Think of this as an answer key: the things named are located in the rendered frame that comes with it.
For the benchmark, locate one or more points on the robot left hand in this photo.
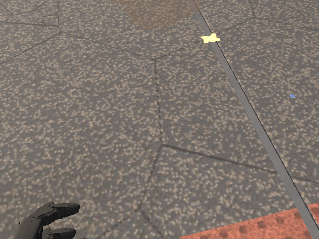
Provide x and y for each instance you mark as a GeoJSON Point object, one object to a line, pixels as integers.
{"type": "Point", "coordinates": [32, 227]}

